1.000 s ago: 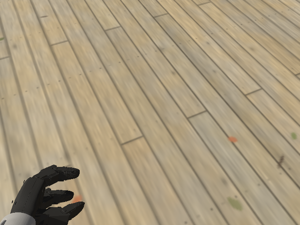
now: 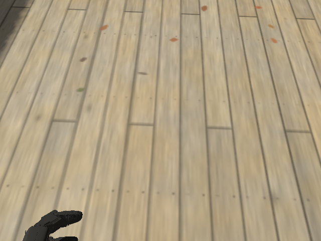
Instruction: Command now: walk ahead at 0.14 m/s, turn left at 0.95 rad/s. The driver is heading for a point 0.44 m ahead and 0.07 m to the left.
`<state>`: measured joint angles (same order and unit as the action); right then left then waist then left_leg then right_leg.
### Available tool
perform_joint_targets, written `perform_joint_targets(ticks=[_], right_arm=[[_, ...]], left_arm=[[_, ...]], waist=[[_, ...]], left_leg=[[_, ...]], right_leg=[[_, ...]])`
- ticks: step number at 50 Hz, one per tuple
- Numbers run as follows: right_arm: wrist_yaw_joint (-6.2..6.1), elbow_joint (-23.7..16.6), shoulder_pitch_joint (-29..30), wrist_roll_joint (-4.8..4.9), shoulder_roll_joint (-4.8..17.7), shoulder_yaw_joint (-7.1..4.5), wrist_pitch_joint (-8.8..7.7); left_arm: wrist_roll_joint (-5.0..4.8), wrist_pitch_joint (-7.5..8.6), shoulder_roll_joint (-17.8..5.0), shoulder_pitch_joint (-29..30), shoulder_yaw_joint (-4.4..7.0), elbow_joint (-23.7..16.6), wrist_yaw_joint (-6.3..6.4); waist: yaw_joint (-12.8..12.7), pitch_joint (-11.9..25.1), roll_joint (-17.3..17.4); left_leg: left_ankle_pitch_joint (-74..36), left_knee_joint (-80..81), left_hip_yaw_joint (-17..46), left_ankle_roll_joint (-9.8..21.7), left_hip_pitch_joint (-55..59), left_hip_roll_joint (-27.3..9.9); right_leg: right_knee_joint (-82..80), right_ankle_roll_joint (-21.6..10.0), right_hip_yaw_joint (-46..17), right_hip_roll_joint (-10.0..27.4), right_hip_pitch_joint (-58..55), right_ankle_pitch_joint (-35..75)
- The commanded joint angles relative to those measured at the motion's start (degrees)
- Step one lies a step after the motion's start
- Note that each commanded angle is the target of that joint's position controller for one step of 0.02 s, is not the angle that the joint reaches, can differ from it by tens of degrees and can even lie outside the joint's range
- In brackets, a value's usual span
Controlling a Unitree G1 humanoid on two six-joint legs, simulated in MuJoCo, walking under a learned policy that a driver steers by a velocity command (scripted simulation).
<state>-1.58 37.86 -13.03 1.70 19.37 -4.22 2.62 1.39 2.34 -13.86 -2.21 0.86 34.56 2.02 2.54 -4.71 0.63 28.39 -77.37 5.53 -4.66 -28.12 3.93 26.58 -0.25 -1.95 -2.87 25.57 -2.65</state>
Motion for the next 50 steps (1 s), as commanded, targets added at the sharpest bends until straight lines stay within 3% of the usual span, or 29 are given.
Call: perform_joint_targets(ticks=[1, 3, 6, 9, 13, 14, 15, 16, 17, 18, 19, 20, 21, 23, 27, 29, 31, 35, 36, 37, 38, 39, 40, 41, 42, 44, 46, 49, 50], right_arm=[[-0.41, -5.1, -3.4, -0.04, 3.8, -1.34, 0.58], [-0.37, -6.3, -2.3, -0.28, 1.5, -0.67, 0.03], [0.23, -6.5, -1.1, -0.34, 3.0, -1.03, 0.38], [1.13, -6.9, 0.9, -0.29, 4.1, -1.46, 1.16], [2.31, -7.6, 2.9, -0.36, 5.1, -2.45, 2.05], [2.32, -7.1, 1.7, -0.43, 5.1, -2.88, 2.13], [1.87, -6.0, -1.0, -0.68, 6.5, -3.79, 2.09], [0.89, -5.9, -4.5, -0.82, 12.7, -5.65, 1.72], [0.68, -8.1, -2.9, -2.56, 18.2, -6.21, 0.40], [1.10, -8.5, -2.3, -3.37, 15.2, -5.80, -1.11], [0.93, -8.1, -0.3, -2.99, 13.8, -5.19, -2.07], [0.49, -8.7, 3.6, -1.92, 10.5, -4.23, -2.16], [0.00, -9.2, 6.2, -1.20, 7.6, -3.15, -1.90], [-0.51, -8.7, 6.9, -2.18, 4.3, -1.44, -1.81], [-0.31, -5.6, 6.3, -3.45, 0.1, 0.52, -2.36], [-0.07, -4.4, 5.4, -3.84, 3.5, -0.47, -2.23], [-0.23, -3.6, 4.9, -3.24, 6.3, -1.45, -1.76], [-1.41, -3.2, 7.0, -1.41, 5.6, -1.87, -1.10], [-1.65, -2.8, 6.6, -0.95, 4.9, -1.97, -1.11], [-1.79, -3.1, 5.1, -1.68, 3.4, -2.07, -1.38], [-1.71, -6.4, 9.5, -3.38, 1.7, -1.59, -1.86], [-1.80, -7.8, 15.3, -3.50, 1.4, -1.40, -2.39], [-1.48, -7.4, 14.6, -2.49, 1.5, -1.66, -2.55], [-1.36, -6.3, 13.3, -2.02, 1.0, -1.72, -2.45], [-1.41, -6.0, 12.8, -2.22, 1.4, -1.90, -2.41], [-1.12, -5.9, 13.0, -2.15, 0.2, -1.84, -2.75], [-0.53, -5.3, 12.8, -1.71, -1.1, -1.50, -3.24], [0.19, -4.5, 12.3, -1.38, -1.1, -1.37, -3.80], [0.59, -4.0, 11.1, -1.11, -0.4, -1.52, -4.03]], left_arm=[[0.23, -0.51, -7.3, -1.5, 2.89, -2.3, 0.47], [0.30, -0.38, -8.7, -2.9, 3.83, -0.4, 0.40], [-0.25, -0.77, -10.3, -0.9, 4.81, 0.4, 0.42], [-0.83, -1.12, -11.9, 1.3, 5.62, 1.0, 0.00], [-2.13, -1.12, -13.1, -0.6, 6.65, 2.6, -0.95], [-2.52, -1.20, -12.4, -1.1, 6.62, 3.0, -1.10], [-2.58, -1.46, -10.5, -3.6, 6.30, 4.2, -1.32], [-1.54, -1.95, -8.4, -6.6, 5.97, 4.5, -1.64], [0.37, -1.83, -7.6, -1.8, 5.40, -0.4, -1.08], [-0.03, -1.51, -9.9, 3.2, 5.97, -1.1, -0.59], [-1.07, -1.41, -10.0, 3.2, 6.10, -1.0, -0.29], [-1.19, -1.67, -10.5, -0.4, 6.38, 1.3, 0.19], [-0.71, -2.00, -10.9, -2.5, 6.46, 2.6, 0.42], [-0.93, -2.37, -9.7, -4.7, 6.04, 4.1, -0.24], [-1.96, -3.01, -4.0, -4.7, 3.15, 5.0, -1.87], [-2.55, -3.37, -7.2, -3.3, 3.73, 3.7, -2.38], [-3.04, -3.55, -10.0, -3.3, 4.50, 2.6, -2.50], [-3.06, -3.51, -7.8, -8.1, 4.32, 3.4, -3.05], [-2.71, -3.44, -8.3, -9.1, 4.55, 3.5, -3.11], [-2.12, -3.19, -12.5, -10.4, 5.77, 3.2, -2.63], [-1.96, -2.79, -18.0, -11.0, 7.30, 2.7, -2.22], [-0.32, -2.05, -16.5, -15.7, 7.01, 2.7, -2.23], [-0.02, -1.20, -15.4, -14.9, 6.73, 2.7, -1.98], [-1.13, -0.99, -14.4, -11.6, 6.76, 1.9, -1.49], [-2.48, -1.32, -13.5, -9.0, 6.62, 1.2, -0.94], [-3.43, -2.74, -12.1, -7.1, 6.37, 0.2, 0.21], [-3.10, -3.83, -12.7, -8.1, 6.94, -0.2, 0.82], [-3.13, -4.66, -13.9, -7.7, 7.69, -1.2, 1.01], [-3.44, -4.80, -13.8, -7.9, 7.71, -1.4, 0.96]], waist=[[-1.0, 8.6, -5.0], [-1.3, 11.1, -6.6], [-0.9, 13.9, -6.3], [-0.7, 11.9, -8.0], [-1.2, 10.7, -8.4], [-0.6, 10.9, -7.4], [-0.2, 10.4, -4.0], [-0.7, 7.9, 10.9], [-1.1, 9.4, 20.1], [1.9, 11.3, 11.9], [-0.2, 10.1, 9.9], [-2.5, 10.5, 6.5], [-3.1, 11.7, 7.0], [-3.8, 14.5, 6.9], [-2.3, 13.7, 6.9], [-0.8, 10.7, 8.9], [-0.1, 8.0, 8.8], [-2.5, 7.3, 6.9], [-3.0, 6.9, 5.1], [-1.8, 7.6, -4.8], [-1.9, 6.0, -17.4], [-7.3, 8.7, -16.4], [-6.1, 9.9, -11.2], [-4.2, 9.8, -7.2], [-3.2, 9.4, -5.7], [-2.4, 10.7, -6.0], [-2.8, 11.9, -6.5], [-3.2, 12.4, -8.3], [-3.2, 13.9, -8.5]], left_leg=[[-3.0, 4.2, -2.3, -1.1, -6.9, -6.3], [-4.1, 9.1, -3.0, -1.0, -6.8, -7.8], [-10.0, 16.0, -3.0, 0.2, -2.8, -10.1], [-13.6, 24.2, -5.3, 2.1, 3.5, -10.0], [-13.4, 37.2, -9.0, 5.0, 8.8, -8.2], [-15.5, 42.4, -10.0, 6.3, 12.1, -6.7], [-18.2, 47.0, -8.4, 8.3, 17.0, -5.4], [-35.2, 54.7, 7.8, 13.6, 24.4, -14.9], [-36.2, 57.6, 29.3, 24.7, 26.4, -24.5], [-31.9, 59.4, 27.3, 25.2, 24.9, -23.4], [-29.0, 59.5, 23.5, 22.1, 23.2, -20.7], [-29.7, 57.7, 17.9, 18.9, 22.7, -19.2], [-34.2, 56.1, 14.3, 17.5, 21.1, -18.5], [-42.2, 54.4, 8.6, 17.1, 18.0, -16.2], [-36.1, 54.3, 2.6, 15.9, 16.3, -14.9], [-32.5, 54.9, 4.0, 17.6, 14.7, -17.1], [-32.7, 54.4, 6.3, 18.6, 15.9, -19.6], [-36.4, 49.2, 4.5, 16.1, 17.7, -20.2], [-32.5, 45.9, 2.0, 13.3, 16.6, -17.9], [-22.7, 35.1, -4.0, 8.2, 11.5, -12.2], [-5.1, 24.4, -9.3, 2.0, -3.4, -0.9], [11.3, 12.5, -2.7, 1.3, -11.3, 1.6], [9.4, 7.4, 0.9, 1.8, -12.9, -0.1], [5.1, 6.8, 1.6, 1.8, -13.6, -1.0], [1.3, 9.5, 1.8, 1.5, -13.8, -1.7], [-3.6, 15.7, 0.8, 0.6, -9.6, -1.1], [-6.0, 23.2, 0.2, -0.1, -7.2, 0.3], [-8.3, 33.0, 0.5, -0.2, -1.2, 1.6], [-9.0, 36.1, 0.3, 0.2, 1.9, 1.6]], right_leg=[[-9.1, -12.0, -11.0, 15.4, -13.3, 13.9], [-9.7, -14.0, -8.3, 17.6, -15.5, 21.3], [-10.7, -14.4, -4.5, 19.9, -15.3, 15.3], [-11.7, -12.3, 1.3, 19.3, -11.2, 5.3], [-7.7, -8.9, 5.3, 21.0, -13.9, -0.7], [-4.4, -6.8, 7.1, 20.2, -13.5, -3.6], [1.8, -3.7, 9.3, 17.8, -10.2, -8.8], [18.6, 2.1, 14.7, 11.2, 2.2, -23.0], [32.6, 5.2, 7.2, 2.8, 18.2, -34.7], [39.3, 3.9, -1.0, 2.8, 19.5, -32.4], [39.4, 2.4, -3.0, 3.2, 19.4, -27.0], [39.0, 2.3, -2.5, 4.7, 18.7, -22.5], [38.6, 3.0, -1.7, 5.2, 15.9, -20.2], [40.2, 4.3, 0.6, 4.7, 8.4, -17.6], [22.9, 4.1, 1.2, 7.1, -1.5, -14.5], [20.2, 3.7, 2.8, 6.0, -3.6, -16.5], [19.6, 2.8, 3.9, 5.2, -1.3, -19.9], [9.4, 0.0, 6.4, 4.2, -4.0, -15.4], [3.3, -1.5, 4.8, 4.0, -6.3, -8.6], [-1.4, -5.0, -6.5, 9.6, -10.9, 8.3], [-4.6, -14.9, -25.8, 19.7, -16.9, 22.6], [-8.0, -21.1, -32.8, 23.9, -22.4, 23.6], [-6.7, -19.6, -29.5, 22.1, -24.5, 21.3], [-5.1, -16.3, -25.0, 18.7, -24.6, 20.6], [-4.5, -14.1, -22.4, 17.0, -23.9, 19.9], [-4.5, -11.9, -19.7, 13.3, -22.0, 18.2], [-4.0, -11.4, -20.0, 11.9, -22.5, 16.8], [-3.6, -10.7, -22.4, 10.8, -19.3, 11.8], [-5.1, -10.8, -23.6, 10.3, -17.3, -0.4]])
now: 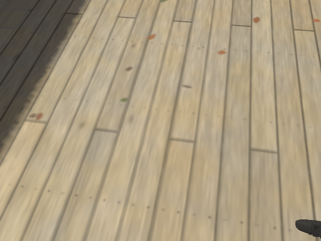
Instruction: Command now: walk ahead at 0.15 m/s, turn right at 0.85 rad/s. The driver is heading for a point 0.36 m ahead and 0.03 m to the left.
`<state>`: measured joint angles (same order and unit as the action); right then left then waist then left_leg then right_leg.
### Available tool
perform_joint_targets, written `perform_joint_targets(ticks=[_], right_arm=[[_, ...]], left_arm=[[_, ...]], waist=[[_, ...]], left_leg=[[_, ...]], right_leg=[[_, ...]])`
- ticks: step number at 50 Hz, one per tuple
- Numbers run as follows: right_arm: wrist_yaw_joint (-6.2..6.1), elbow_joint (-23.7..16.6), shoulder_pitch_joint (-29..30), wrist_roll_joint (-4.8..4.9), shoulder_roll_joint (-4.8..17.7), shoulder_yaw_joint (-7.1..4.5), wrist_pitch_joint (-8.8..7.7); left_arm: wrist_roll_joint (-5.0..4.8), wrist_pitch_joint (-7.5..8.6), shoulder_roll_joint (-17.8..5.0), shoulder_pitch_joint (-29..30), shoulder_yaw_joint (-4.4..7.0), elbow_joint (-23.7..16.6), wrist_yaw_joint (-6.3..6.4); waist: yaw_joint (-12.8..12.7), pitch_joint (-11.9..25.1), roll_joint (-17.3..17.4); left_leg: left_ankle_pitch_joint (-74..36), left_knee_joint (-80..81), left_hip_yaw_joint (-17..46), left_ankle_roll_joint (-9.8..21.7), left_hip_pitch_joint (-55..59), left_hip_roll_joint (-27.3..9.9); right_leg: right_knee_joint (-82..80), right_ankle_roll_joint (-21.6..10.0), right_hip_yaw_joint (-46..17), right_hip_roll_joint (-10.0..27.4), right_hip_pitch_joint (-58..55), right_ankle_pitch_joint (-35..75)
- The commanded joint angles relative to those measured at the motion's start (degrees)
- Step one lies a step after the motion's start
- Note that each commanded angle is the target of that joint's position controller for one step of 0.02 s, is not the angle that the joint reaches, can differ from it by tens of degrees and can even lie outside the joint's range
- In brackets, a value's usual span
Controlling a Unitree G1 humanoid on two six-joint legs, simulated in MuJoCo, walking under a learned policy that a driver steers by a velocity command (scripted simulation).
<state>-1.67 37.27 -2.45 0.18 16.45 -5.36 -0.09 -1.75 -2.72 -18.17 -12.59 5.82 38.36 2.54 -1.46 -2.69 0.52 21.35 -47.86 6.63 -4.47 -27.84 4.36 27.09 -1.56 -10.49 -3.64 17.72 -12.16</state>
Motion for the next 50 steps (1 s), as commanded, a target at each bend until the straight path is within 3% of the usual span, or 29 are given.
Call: perform_joint_targets(ticks=[1, 3, 5, 6, 7, 8, 9, 10, 11, 13, 15, 17, 19, 21, 23, 25, 26, 27, 28, 29, 30, 32, 37, 40, 45, 47, 48, 49, 50], right_arm=[[1.21, -3.2, 0.0, 0.94, 3.3, -0.61, -1.64], [1.96, -2.8, -2.5, 2.12, 4.8, -1.43, -2.64], [1.68, -0.2, -10.3, 2.73, 6.6, -2.70, -3.87], [1.14, 0.8, -16.1, 1.83, 9.8, -3.51, -4.22], [1.74, 0.3, -15.4, -1.60, 13.6, -3.68, -4.86], [1.76, -1.3, -10.3, -2.18, 12.5, -3.58, -5.76], [1.25, -1.9, -8.2, -0.81, 8.9, -2.49, -5.99], [0.84, -2.2, -8.3, 0.06, 7.5, -1.88, -5.83], [0.78, -0.4, -10.9, -3.32, 7.6, -0.66, -4.24], [1.37, 1.0, -13.7, -3.01, 8.4, -0.56, -4.29], [2.24, 2.6, -16.9, -2.62, 7.8, -0.14, -5.22], [2.40, 4.1, -20.1, -2.01, 8.4, -0.16, -5.67], [2.48, 5.5, -21.3, -1.25, 8.4, -0.07, -5.47], [2.55, 6.5, -23.4, -1.29, 8.0, 0.12, -5.06], [2.43, 8.5, -25.0, -1.80, 9.7, -0.24, -4.60], [2.31, 11.2, -27.7, -1.46, 10.7, -0.31, -4.15], [1.15, 9.9, -25.0, 3.87, 12.4, -0.23, -3.91], [0.72, 8.6, -22.8, 2.86, 11.3, 0.41, -4.45], [0.71, 5.4, -25.5, 0.10, 2.7, 2.80, -5.54], [0.63, 7.1, -27.5, 0.49, 4.2, 2.58, -6.67], [0.67, 6.7, -24.4, 2.21, 7.8, 1.14, -6.50], [0.53, 5.9, -19.2, 1.06, 6.6, 1.46, -5.60], [0.81, 5.6, -18.5, -0.09, 1.4, 2.35, -2.84], [1.61, 3.8, -11.9, -0.79, 0.6, 3.12, -3.27], [2.67, 2.2, -8.0, -1.05, 4.6, 1.98, -3.16], [2.20, 3.1, -10.2, -1.66, 7.0, 0.95, -3.33], [1.66, 2.1, -10.4, -2.06, 11.1, 0.15, -3.33], [1.26, 2.2, -11.3, -2.73, 7.6, 1.23, -2.59], [1.59, 2.7, -11.9, -1.63, 3.2, 2.43, -2.04]], left_arm=[[-0.61, 0.32, -9.2, 2.5, 2.59, -5.5, 0.18], [-0.50, 0.80, -9.5, 3.8, 2.16, -6.2, -0.57], [-0.47, 1.29, -6.5, 7.0, 0.90, -7.7, -0.77], [-0.14, 1.50, -1.7, 4.4, -0.44, -7.6, -0.91], [-0.86, 2.57, -0.8, 5.3, -0.86, -11.1, -1.15], [-0.87, 3.40, -4.4, 6.3, -0.40, -11.7, -1.43], [-0.38, 3.42, -7.6, 6.3, 0.45, -10.6, -1.69], [0.32, 3.31, -7.9, 4.7, 0.75, -9.3, -1.88], [7.10, 1.90, -8.4, 8.6, 0.81, -9.4, -5.08], [5.40, 1.12, -4.2, 5.5, -0.44, -8.9, -7.58], [4.52, 1.45, -3.1, 4.3, -0.98, -7.8, -7.58], [4.58, 1.95, -4.4, 7.5, -0.79, -8.1, -7.28], [5.12, 2.33, -4.8, 10.9, -1.33, -8.5, -7.51], [4.40, 3.13, -2.9, 17.0, -2.54, -9.6, -7.99], [3.97, 3.75, -1.0, 17.7, -3.36, -9.4, -7.86], [4.52, 4.49, -1.9, 11.9, -2.76, -7.6, -5.84], [-1.68, 6.86, -5.1, 3.6, -0.58, -7.4, -4.51], [-1.26, 7.14, -9.0, -6.5, 0.60, -4.7, -3.39], [1.46, 6.79, -16.1, -13.1, 1.87, -3.1, -2.40], [2.34, 6.61, -12.5, -16.2, 0.95, -2.3, -2.56], [2.31, 6.59, -8.9, -11.9, -0.22, -1.9, -2.75], [1.40, 6.60, -4.5, -3.7, -1.51, -1.8, -3.09], [2.00, 8.06, -3.2, 2.5, -1.79, 0.7, -2.87], [1.74, 7.45, -4.3, 2.3, -1.54, 2.3, -2.09], [0.45, 6.37, -6.1, 1.1, -1.08, 5.3, -2.00], [0.77, 6.13, -4.7, -1.4, -1.55, 6.7, -2.04], [2.50, 6.66, -3.2, -6.3, -2.11, 6.9, -2.22], [2.49, 6.39, 0.5, -12.3, -3.47, 8.6, -2.19], [1.79, 5.10, -1.7, -8.4, -3.18, 8.4, -2.17]], waist=[[0.5, 11.4, -9.3], [2.2, 8.2, -13.1], [7.0, 5.9, -10.4], [7.4, 10.0, -0.4], [4.9, 6.2, 10.5], [2.9, 1.8, 11.4], [2.9, -0.3, 9.1], [2.8, 0.5, 6.6], [4.0, -0.9, -0.4], [3.2, -1.2, 4.2], [3.3, -1.6, 5.7], [4.3, -2.7, 5.8], [4.3, -3.2, 6.7], [7.2, -3.8, 8.5], [7.6, -4.9, 10.1], [5.2, -1.9, 10.7], [-2.0, 3.8, 9.6], [-7.3, 13.1, 7.8], [-5.6, 22.4, -10.2], [-6.3, 29.1, -13.6], [-4.9, 19.7, -10.0], [-0.6, 9.2, -5.8], [4.7, 4.2, -6.6], [2.9, 4.9, -6.9], [3.2, 5.1, -5.0], [3.8, 6.5, -1.2], [1.4, 10.7, 5.7], [0.6, 18.5, 12.2], [3.0, 19.2, 12.0]], left_leg=[[-1.9, 9.7, -1.2, 0.5, 5.2, 1.2], [-0.9, 15.6, -2.1, 1.6, 13.0, 1.1], [-5.2, 26.9, -0.7, 4.0, 28.4, -3.3], [5.6, 30.1, 11.7, 6.8, 38.1, -15.3], [22.2, 36.9, 34.1, 12.9, 35.9, -26.6], [27.8, 38.8, 36.8, 15.4, 30.7, -28.8], [24.7, 38.6, 29.5, 14.2, 28.9, -26.2], [20.1, 38.1, 22.9, 12.1, 28.3, -23.1], [17.7, 40.3, 16.4, 10.8, 20.9, -21.4], [12.7, 41.0, 8.9, 9.5, 18.0, -17.6], [12.6, 42.0, 7.5, 10.3, 16.8, -16.8], [11.0, 42.7, 6.8, 12.4, 20.5, -17.5], [7.0, 43.7, 5.2, 13.5, 23.3, -16.8], [1.8, 44.5, 3.8, 13.7, 21.1, -15.7], [-15.5, 41.7, 0.6, 13.3, 21.8, -15.8], [-44.9, 30.8, -1.0, 12.1, 25.6, -16.7], [-54.5, 20.8, -1.4, 10.8, 23.9, -16.4], [-47.7, 8.7, -3.4, 8.7, 15.7, -14.8], [-9.4, -14.3, -6.6, 4.2, -7.4, -5.4], [12.7, -24.2, 3.1, 3.3, -10.4, -1.8], [10.6, -28.1, 3.3, 2.9, -13.7, -4.5], [3.8, -22.7, -2.8, 2.7, -13.2, -9.1], [-6.9, -9.3, -4.9, 1.5, -3.3, -9.1], [-18.0, 5.6, -6.2, 2.3, 2.4, -7.6], [-21.5, 15.5, -4.5, 5.5, 7.5, -6.4], [-36.0, 22.0, -4.7, 7.9, 16.2, -6.0], [-61.1, 18.4, 1.5, 11.4, 26.0, -13.4], [-65.8, 18.3, 11.4, 20.5, 34.4, -22.4], [-58.7, 21.8, 16.2, 23.2, 32.4, -24.2]], right_leg=[[-7.8, -9.5, -16.9, 10.3, -5.8, -7.2], [-10.5, -9.3, -21.1, 9.5, 2.3, -24.4], [-4.1, -5.2, -18.4, 5.7, 15.0, -27.5], [14.2, -1.7, -8.8, 0.3, 22.1, -27.4], [26.9, -1.0, -4.2, -2.2, 35.2, -20.4], [34.7, -0.6, -2.2, 4.4, 38.9, -14.7], [38.0, 0.3, 0.0, 6.2, 39.7, -10.0], [41.0, 1.2, 1.8, 7.2, 38.3, -6.9], [43.3, 1.8, 4.7, 5.3, 34.2, -2.8], [45.6, 2.0, 4.1, 4.6, 31.4, 2.2], [43.0, 1.8, 1.4, 2.6, 29.9, 5.1], [38.0, 2.2, 0.9, 1.5, 32.0, 5.0], [28.1, 2.6, 7.2, 4.8, 30.4, 5.5], [17.6, 2.8, 12.4, 6.1, 22.3, 4.4], [9.3, 1.5, 15.3, 4.2, 14.5, -1.1], [3.8, -0.5, 17.7, -0.2, 4.9, -3.8], [-3.4, -2.6, 12.8, 1.4, -6.3, 6.3], [-0.2, -4.2, 8.1, 7.0, -23.3, 11.1], [2.4, -10.8, -14.5, 24.3, -45.7, 21.0], [-2.9, -15.6, -28.3, 29.2, -43.1, 25.7], [-3.1, -14.8, -17.5, 26.9, -35.8, 31.8], [-5.8, -12.0, -4.0, 20.1, -21.9, 35.6], [-12.9, -11.4, 6.7, 16.0, -6.3, 45.2], [-12.8, -9.7, 10.7, 13.4, -5.4, 42.2], [-7.1, -7.8, 7.4, 15.8, -9.1, 32.8], [0.8, -4.4, 8.6, 11.2, -8.1, 26.6], [8.5, -1.0, 10.9, 6.6, -3.1, 13.3], [18.5, 2.4, 10.5, 3.7, 2.1, -9.2], [24.8, 4.2, 7.4, 3.7, 3.9, -26.1]])
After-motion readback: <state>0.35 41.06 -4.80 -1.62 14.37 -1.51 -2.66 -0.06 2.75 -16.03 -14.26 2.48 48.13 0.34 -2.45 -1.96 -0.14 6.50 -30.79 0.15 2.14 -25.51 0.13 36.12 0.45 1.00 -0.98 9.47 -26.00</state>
